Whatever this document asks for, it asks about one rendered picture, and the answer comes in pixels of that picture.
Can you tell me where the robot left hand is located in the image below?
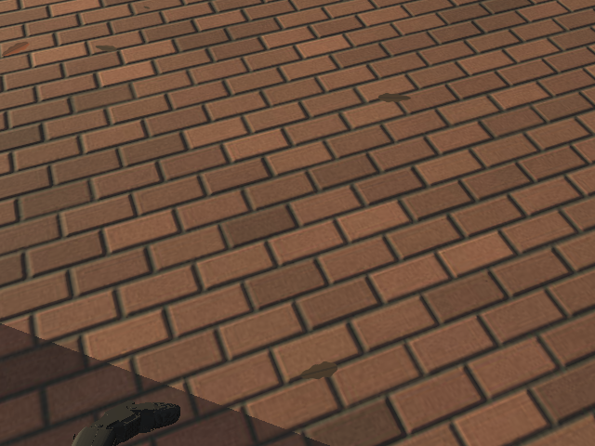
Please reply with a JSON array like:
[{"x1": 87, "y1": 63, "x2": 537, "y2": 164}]
[{"x1": 72, "y1": 400, "x2": 180, "y2": 446}]

